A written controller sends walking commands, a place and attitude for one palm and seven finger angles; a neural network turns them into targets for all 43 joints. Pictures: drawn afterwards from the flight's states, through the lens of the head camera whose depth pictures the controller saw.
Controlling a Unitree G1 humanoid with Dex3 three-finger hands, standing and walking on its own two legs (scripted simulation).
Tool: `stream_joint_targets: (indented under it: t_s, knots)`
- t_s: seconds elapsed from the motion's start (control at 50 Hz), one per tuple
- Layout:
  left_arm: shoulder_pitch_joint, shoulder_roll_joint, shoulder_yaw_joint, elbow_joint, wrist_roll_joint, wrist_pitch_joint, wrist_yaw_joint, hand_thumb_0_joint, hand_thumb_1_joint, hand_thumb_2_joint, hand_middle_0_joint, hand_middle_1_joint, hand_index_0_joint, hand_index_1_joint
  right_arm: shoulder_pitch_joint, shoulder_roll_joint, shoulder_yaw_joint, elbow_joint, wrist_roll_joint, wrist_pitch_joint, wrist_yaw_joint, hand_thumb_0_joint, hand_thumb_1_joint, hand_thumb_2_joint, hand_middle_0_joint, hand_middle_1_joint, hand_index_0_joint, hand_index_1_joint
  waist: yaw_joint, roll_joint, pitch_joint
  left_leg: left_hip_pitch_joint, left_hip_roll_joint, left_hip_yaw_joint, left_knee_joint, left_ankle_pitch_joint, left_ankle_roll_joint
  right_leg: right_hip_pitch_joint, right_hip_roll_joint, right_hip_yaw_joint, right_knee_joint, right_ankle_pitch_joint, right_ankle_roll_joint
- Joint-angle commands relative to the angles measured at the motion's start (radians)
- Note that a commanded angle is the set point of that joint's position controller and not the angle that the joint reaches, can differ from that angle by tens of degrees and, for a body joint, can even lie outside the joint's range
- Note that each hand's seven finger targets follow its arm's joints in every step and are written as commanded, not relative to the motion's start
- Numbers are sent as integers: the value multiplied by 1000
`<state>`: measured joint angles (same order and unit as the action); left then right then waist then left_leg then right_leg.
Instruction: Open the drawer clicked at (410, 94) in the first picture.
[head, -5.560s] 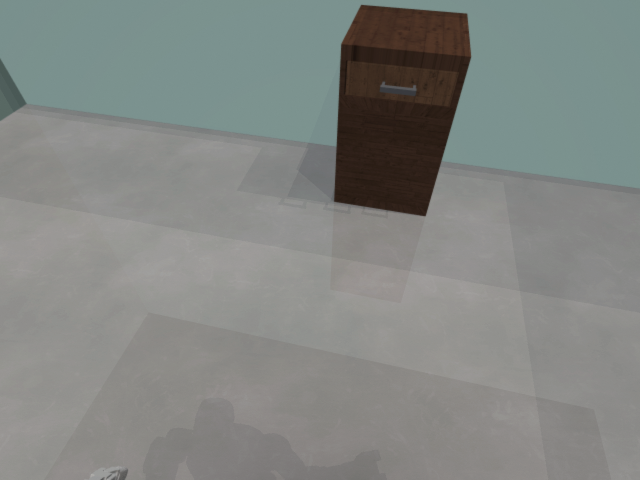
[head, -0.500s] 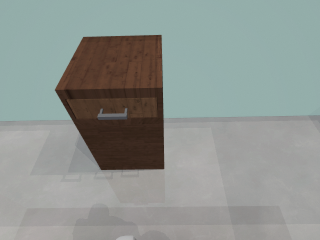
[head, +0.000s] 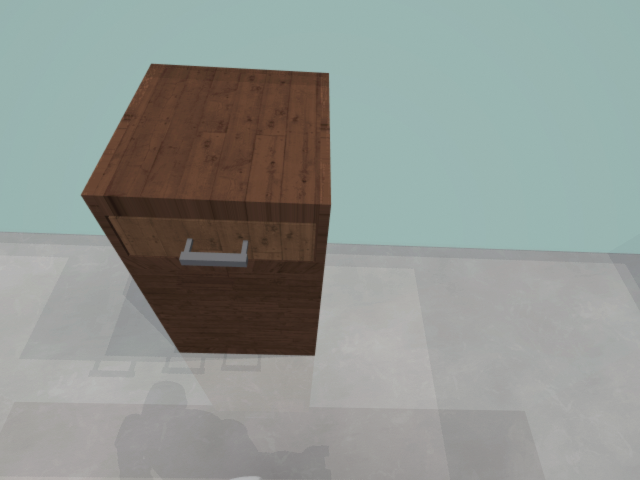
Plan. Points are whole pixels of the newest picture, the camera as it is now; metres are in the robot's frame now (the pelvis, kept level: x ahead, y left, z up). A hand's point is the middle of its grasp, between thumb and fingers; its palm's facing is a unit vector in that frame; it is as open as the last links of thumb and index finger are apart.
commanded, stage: come to a stop and stand still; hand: left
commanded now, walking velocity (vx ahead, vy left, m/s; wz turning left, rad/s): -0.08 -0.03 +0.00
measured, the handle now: (215, 251) +0.51 +0.25 -0.16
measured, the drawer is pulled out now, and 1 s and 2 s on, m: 0.00 0.00 0.00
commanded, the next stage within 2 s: look again from close up in 1.08 s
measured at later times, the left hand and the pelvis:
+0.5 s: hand out of the picture +0.00 +0.13 -0.15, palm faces +0.10 -0.96 -0.26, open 7.3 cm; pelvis -0.02 -0.06 +0.01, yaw +2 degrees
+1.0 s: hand out of the picture -0.01 +0.16 -0.18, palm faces +0.08 -0.98 -0.17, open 7.4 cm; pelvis +0.00 -0.01 +0.01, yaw +1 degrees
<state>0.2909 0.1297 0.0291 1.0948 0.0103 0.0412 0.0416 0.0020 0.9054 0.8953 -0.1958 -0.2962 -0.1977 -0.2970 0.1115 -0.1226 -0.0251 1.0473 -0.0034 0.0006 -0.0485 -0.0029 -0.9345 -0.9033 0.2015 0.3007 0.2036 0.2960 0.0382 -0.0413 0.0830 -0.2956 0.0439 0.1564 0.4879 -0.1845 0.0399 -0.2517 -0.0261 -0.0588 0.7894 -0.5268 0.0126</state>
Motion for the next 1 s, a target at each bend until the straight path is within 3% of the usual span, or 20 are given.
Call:
stream_joint_targets:
  t_s: [0.0,0.06,0.12,0.14,0.16,0.18,0.2,0.22,0.26,0.3,0.4,0.46,0.5,0.56,0.6,0.62,0.66,0.68,0.78,0.98]
  knots:
    - [55,82,34,-75,8,0,-3,0,900,900,-200,-300,-200,-300,104,-224,-64,-34,-15,20,-11,0,-900,-900,200,300,200,300,-48,133,-207,251,320,-244,-99,680,176,-162,-22,60,213,-15,10]
    - [52,67,34,-92,6,4,-9,0,900,900,-200,-300,-200,-300,52,-210,-63,-58,-20,20,4,0,-900,-900,200,300,200,300,-34,176,-193,121,287,-225,-149,369,146,-81,-32,38,107,28,3]
    - [115,57,24,-64,9,-17,-10,0,900,900,-200,-300,-200,-300,24,-188,-55,-53,-19,21,25,0,-900,-900,200,300,200,300,2,179,-159,-13,210,-208,-168,-73,78,86,-16,-14,-196,176,0]
    - [148,74,22,-43,13,-25,-10,0,900,900,-200,-300,-200,-300,32,-169,-51,-48,-15,24,32,0,-900,-900,200,300,200,300,13,114,-141,-71,152,-172,-134,-212,32,158,-19,-15,-332,249,1]
    - [129,128,19,-49,21,-38,-8,0,900,900,-200,-300,-200,-300,50,-115,-42,-48,-4,29,39,0,-900,-900,200,300,200,300,1,-38,-93,-108,62,-119,-18,-276,-26,110,-127,145,-495,119,-27]
    - [58,205,23,-75,22,-40,-9,0,900,900,-200,-300,-200,-300,50,-75,-31,-68,-3,36,49,0,-900,-900,200,300,200,300,-20,-186,-14,-106,2,-84,87,-267,-63,-50,-284,347,-652,-117,-88]
    - [7,250,33,-108,19,-37,-9,0,900,900,-200,-300,-200,-300,11,-116,-39,-81,-11,47,54,0,-900,-900,200,300,200,300,1,-190,44,-86,7,-118,189,-263,-57,-186,-337,431,-735,-249,-121]
    - [-24,253,39,-116,21,-38,-5,0,900,900,-200,-300,-200,-300,0,-127,-42,-82,-15,54,55,0,-900,-900,200,300,200,300,-4,-216,103,-108,8,-142,261,-237,-50,-227,-332,463,-753,-226,-127]
    - [-72,224,34,-122,18,-46,-8,0,900,900,-200,-300,-200,-300,84,-133,-41,-41,-18,43,58,0,-900,-900,200,300,200,300,-39,-104,100,-129,5,-164,319,-161,-45,-134,-282,340,-674,7,-128]
    - [-48,215,37,-122,12,-53,-11,0,900,900,-200,-300,-200,-300,131,-141,-39,-26,-17,34,57,0,-900,-900,200,300,200,300,-29,-96,38,-154,-8,-156,351,-136,-56,11,-256,239,-599,256,-123]
    - [70,212,49,-85,14,-58,1,0,900,900,-200,-300,-200,-300,102,-142,-33,-61,-11,29,42,0,-900,-900,200,300,200,300,19,-100,-64,-196,-14,-152,340,-211,-80,243,-302,210,-464,785,-174]
    - [86,218,54,-69,18,-52,8,0,900,900,-200,-300,-200,-300,87,-132,-29,-72,-5,30,36,0,-900,-900,200,300,200,300,29,-124,-94,-159,-20,-142,261,-251,-79,279,-308,207,-419,929,-189]
    - [65,219,54,-64,19,-48,9,0,900,900,-200,-300,-200,-300,100,-127,-25,-68,-1,26,33,0,-900,-900,200,300,200,300,17,-146,-108,-88,-25,-129,167,-229,-74,249,-292,195,-402,933,-181]
    - [-7,200,45,-60,9,-42,5,0,900,900,-200,-300,-200,-300,196,-116,-18,-20,-3,15,29,0,-900,-900,200,300,200,300,-39,-141,-109,147,-30,-95,-93,-2,-63,96,-209,129,-359,704,-106]
    - [23,132,29,-60,2,-35,-1,0,900,900,-200,-300,-200,-300,202,-188,-22,-11,-12,-3,25,0,-900,-900,200,300,200,300,-21,72,-129,242,129,-229,-96,289,-3,-12,-94,52,-289,410,-36]
    - [26,112,22,-54,9,-30,-1,0,900,900,-200,-300,-200,-300,183,-208,-23,-18,-11,3,25,0,-900,-900,200,300,200,300,-15,87,-107,180,178,-247,-109,239,27,2,-59,20,-296,242,-21]
    - [0,91,10,-32,5,-28,-6,0,900,900,-200,-300,-200,-300,149,-193,-13,-3,-10,-4,15,0,-900,-900,200,300,200,300,-16,193,-50,130,158,-254,-163,279,38,25,-50,-5,-295,283,-4]
    - [5,100,7,-19,4,-26,-7,0,900,900,-200,-300,-200,-300,134,-180,-7,0,-7,-4,12,0,-900,-900,200,300,200,300,-9,200,-40,121,143,-240,-171,278,35,45,-54,3,-308,290,-3]
    - [22,121,-2,24,5,-38,-8,0,900,900,-200,-300,-200,-300,148,-154,-1,15,-4,-10,10,0,-900,-900,200,300,200,300,-27,63,-57,176,82,-172,-115,263,-10,78,-90,49,-396,475,-13]
    - [31,110,-6,38,3,-42,-4,0,900,900,-200,-300,-200,-300,180,-138,9,41,-7,-23,5,0,-900,-900,200,300,200,300,-26,64,-38,176,78,-171,-145,305,-16,114,-94,38,-415,491,-9]
